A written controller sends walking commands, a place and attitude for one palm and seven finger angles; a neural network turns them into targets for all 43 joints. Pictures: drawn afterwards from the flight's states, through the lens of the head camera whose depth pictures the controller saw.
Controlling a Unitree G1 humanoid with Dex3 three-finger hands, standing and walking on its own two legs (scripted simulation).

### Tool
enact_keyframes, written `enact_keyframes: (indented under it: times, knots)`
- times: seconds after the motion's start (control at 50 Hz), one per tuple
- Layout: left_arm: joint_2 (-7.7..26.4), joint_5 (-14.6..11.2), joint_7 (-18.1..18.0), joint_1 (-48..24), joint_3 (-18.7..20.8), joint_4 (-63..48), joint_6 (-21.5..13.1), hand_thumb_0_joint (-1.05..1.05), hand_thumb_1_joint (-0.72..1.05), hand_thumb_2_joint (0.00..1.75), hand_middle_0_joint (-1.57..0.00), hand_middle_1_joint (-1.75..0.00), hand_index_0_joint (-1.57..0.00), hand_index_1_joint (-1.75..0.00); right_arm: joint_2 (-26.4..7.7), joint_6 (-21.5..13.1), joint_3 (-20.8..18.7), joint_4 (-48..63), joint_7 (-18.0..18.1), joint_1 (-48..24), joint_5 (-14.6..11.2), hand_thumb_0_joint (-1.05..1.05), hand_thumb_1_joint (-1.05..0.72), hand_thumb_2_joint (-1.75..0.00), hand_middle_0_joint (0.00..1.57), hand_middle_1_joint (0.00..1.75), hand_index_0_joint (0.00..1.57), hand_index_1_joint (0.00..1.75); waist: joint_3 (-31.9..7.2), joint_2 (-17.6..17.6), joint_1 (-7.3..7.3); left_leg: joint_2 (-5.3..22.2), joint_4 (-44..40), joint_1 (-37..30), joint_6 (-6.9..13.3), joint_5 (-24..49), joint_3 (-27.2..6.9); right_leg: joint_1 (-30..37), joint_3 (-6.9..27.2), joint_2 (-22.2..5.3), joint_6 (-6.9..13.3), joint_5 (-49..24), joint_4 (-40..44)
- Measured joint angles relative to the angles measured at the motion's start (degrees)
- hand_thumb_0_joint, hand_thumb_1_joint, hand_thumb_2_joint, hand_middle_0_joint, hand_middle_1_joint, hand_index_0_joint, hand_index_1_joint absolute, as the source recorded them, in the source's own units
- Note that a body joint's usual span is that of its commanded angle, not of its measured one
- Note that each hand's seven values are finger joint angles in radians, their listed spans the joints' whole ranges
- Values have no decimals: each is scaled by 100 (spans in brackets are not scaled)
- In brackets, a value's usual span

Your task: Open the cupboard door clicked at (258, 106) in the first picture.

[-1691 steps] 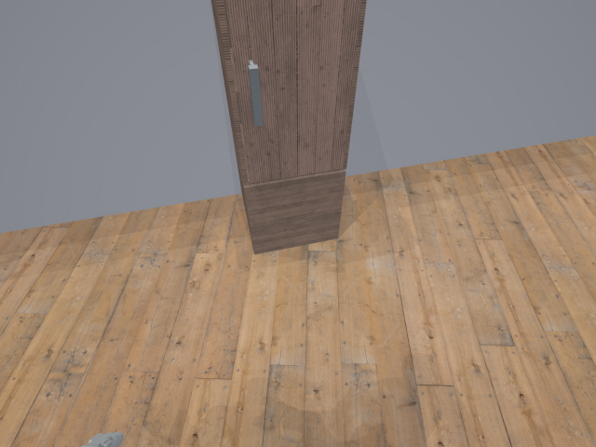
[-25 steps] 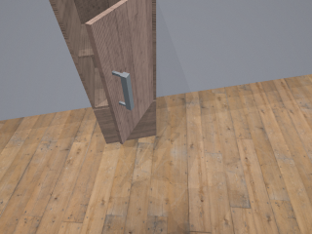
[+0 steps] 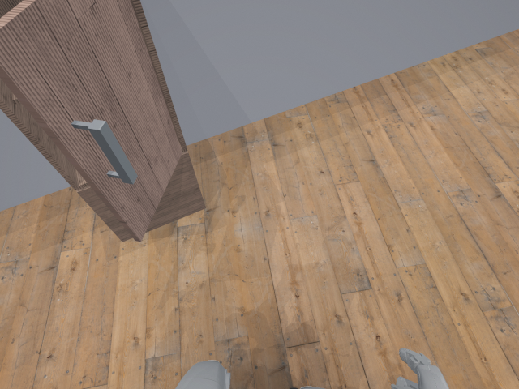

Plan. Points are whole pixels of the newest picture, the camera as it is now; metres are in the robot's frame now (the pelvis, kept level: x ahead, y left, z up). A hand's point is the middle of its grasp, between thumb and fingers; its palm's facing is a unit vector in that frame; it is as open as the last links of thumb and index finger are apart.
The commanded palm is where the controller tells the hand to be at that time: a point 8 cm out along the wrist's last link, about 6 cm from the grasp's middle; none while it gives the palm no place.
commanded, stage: walk to a spot facing it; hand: left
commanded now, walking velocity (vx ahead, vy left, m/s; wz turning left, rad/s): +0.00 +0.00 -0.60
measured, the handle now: (106, 153) +0.50 +0.36 -0.01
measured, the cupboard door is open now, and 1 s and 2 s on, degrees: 52 52 52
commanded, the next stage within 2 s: none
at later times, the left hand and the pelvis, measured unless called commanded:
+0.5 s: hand (172, 352) +0.18 +0.18 -0.17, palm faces -0.30 -0.91 -0.29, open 7.3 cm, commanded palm none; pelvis +0.02 -0.01 -0.02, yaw -18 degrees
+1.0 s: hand (261, 256) +0.37 +0.04 -0.16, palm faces -0.61 -0.77 -0.17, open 7.4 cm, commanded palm none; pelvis +0.16 -0.05 +0.00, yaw -37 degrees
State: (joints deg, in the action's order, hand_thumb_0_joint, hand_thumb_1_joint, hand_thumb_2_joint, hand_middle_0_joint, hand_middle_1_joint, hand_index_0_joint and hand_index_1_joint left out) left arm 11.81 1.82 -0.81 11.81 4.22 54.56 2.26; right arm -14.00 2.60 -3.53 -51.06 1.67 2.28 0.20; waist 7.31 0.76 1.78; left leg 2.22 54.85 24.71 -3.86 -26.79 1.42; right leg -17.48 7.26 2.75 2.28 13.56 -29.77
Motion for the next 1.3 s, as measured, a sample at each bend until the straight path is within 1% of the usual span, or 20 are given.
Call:
enact_keyframes:
  times: [0.14,0.16,0.22,0.3,0.42,0.46,0.48,0.52,0.58,0.66,0.76,0.82,0.9,1.0,1.08,1.12,1.16,1.18,1.24,1.3]
  knots:
    - [45,-17,33,85,45,-55,97,0,91,90,-20,-30,-20,-30,100,-119,85,209,36,-108,-56,1,-91,-89,20,30,20,30,-166,141,53,-135,-2015,-694,84,702,-170,-95,421,253,-157,8,-97]
    - [44,-45,45,115,47,-87,122,0,91,90,-20,-30,-20,-30,63,-172,111,256,40,-22,-34,1,-91,-89,20,30,20,30,-256,37,17,-20,-2481,-865,194,909,-256,-212,373,368,-175,127,-285]
    - [243,-49,120,-118,99,-113,201,1,91,90,-20,-30,-20,-30,194,-200,179,219,77,184,83,0,-90,-89,20,30,20,30,-126,236,17,-3,-2320,-886,272,942,-126,-757,-22,230,-350,1299,-1864]
    - [391,-38,237,-332,168,-273,191,1,91,90,-20,-30,-20,-30,248,-129,257,155,74,567,166,1,-90,-89,20,30,20,30,-22,178,30,246,-2561,-1078,198,1025,29,-1187,-546,-42,-517,1377,-3091]
    - [411,-62,326,-399,86,-365,131,0,91,90,-19,-30,-20,-30,75,-76,182,41,10,917,169,1,-90,-89,20,30,20,30,30,-164,-97,643,-2337,-1163,25,768,465,-498,-971,-336,-435,1019,-1348]
    - [454,-52,345,-333,49,-387,58,0,91,90,-19,-30,-20,-30,-9,-57,139,32,-28,1094,128,1,-90,-89,20,30,20,30,-77,-179,-153,720,-1841,-1013,-30,467,617,-39,-994,-373,-260,435,-377]
    - [423,-37,313,-332,48,-356,-6,0,91,90,-20,-30,-20,-30,-84,-17,106,-20,-45,1094,99,1,-90,-89,20,30,20,30,-78,-246,-151,734,-1274,-827,-31,5,540,-103,-934,-317,-193,231,-441]
    - [310,-48,228,-321,-5,-306,-63,0,91,90,-20,-30,-20,-30,-217,89,47,-134,-57,1042,67,1,-90,-89,20,30,20,30,-15,-377,-219,574,-75,-395,11,-493,211,-103,-867,-232,-140,424,-659]
    - [209,-29,147,-141,-38,-281,-85,0,91,90,-20,-30,-20,-30,-254,101,10,-205,-129,1001,78,1,-90,-89,20,30,20,30,-97,-262,-214,356,661,83,9,-276,185,85,-629,-233,-116,476,-382]
    - [159,-1,163,103,-71,-134,-133,0,91,90,-20,-30,-20,-30,-161,-46,-1,-79,-223,908,90,1,-91,-89,20,30,20,30,-229,-7,-188,216,-192,146,-20,198,252,329,-226,-246,-105,324,60]
    - [101,-16,244,326,-56,12,-113,0,91,90,-20,-30,-20,-30,-58,-355,64,74,-207,940,79,1,-91,-90,20,30,20,30,-417,68,-182,61,-2120,-561,13,707,329,439,150,-143,-193,659,-158]
    - [124,-35,275,263,-9,108,-15,1,91,90,-20,-30,-20,-30,47,-552,134,62,-118,1083,171,1,-90,-89,20,30,20,30,-497,72,-253,133,-2070,-670,329,826,424,-188,-101,-107,-91,1442,-1896]
    - [211,30,385,-73,80,53,-42,1,91,90,-20,-30,-20,-30,267,-595,256,-78,-85,1545,216,1,-90,-89,20,30,20,30,-496,133,-291,259,-2609,-1225,305,886,658,-1132,-686,-374,-157,806,-3528]
    - [171,14,450,-550,14,-185,-91,1,92,90,-19,-30,-20,-30,358,-609,303,-432,-63,2041,202,1,-90,-89,20,30,20,30,-371,16,-326,399,-3305,-1927,185,888,1017,-1688,-1013,-633,-195,145,-2904]
    - [129,5,460,-907,-54,-228,-80,1,92,90,-19,-30,-19,-30,350,-570,292,-656,-64,2361,215,1,-90,-89,20,30,20,30,-257,-52,-528,458,-3432,-2391,8,606,1321,-1561,-1255,-643,-97,-34,-1635]
    - [106,-2,456,-1050,-91,-248,-104,1,92,90,-19,-30,-19,-30,329,-533,283,-774,-72,2517,213,1,-90,-89,20,30,20,30,-209,-115,-624,544,-3289,-2569,-121,350,1424,-1311,-1384,-532,25,58,-1110]
    - [97,-1,444,-1121,-113,-293,-235,1,91,90,-19,-30,-20,-30,335,-471,285,-925,-92,2676,171,1,-90,-89,20,30,20,30,-179,-136,-639,712,-2550,-2514,-180,-29,1431,-885,-1466,-400,191,-92,-640]
    - [74,-2,406,-1135,-102,-306,-336,0,91,90,-19,-30,-20,-30,337,-406,285,-1018,-107,2649,117,1,-90,-89,20,30,20,30,-135,-150,-597,786,-1637,-2237,-115,-172,1254,-882,-1458,-347,236,-69,-836]
    - [-22,-97,251,-960,-124,-256,-461,0,91,90,-19,-30,-20,-30,325,-244,225,-1122,-122,2290,30,1,-90,-89,20,30,20,30,-41,-154,-586,585,1072,-1058,71,-102,451,-546,-1431,-232,315,365,-962]
    - [-113,-116,146,-582,-159,-57,-464,0,91,90,-20,-30,-20,-30,325,-263,153,-960,-106,1796,68,1,-91,-89,20,30,20,30,-103,-112,-544,555,1535,-139,83,409,300,0,-1336,-110,301,257,-304]
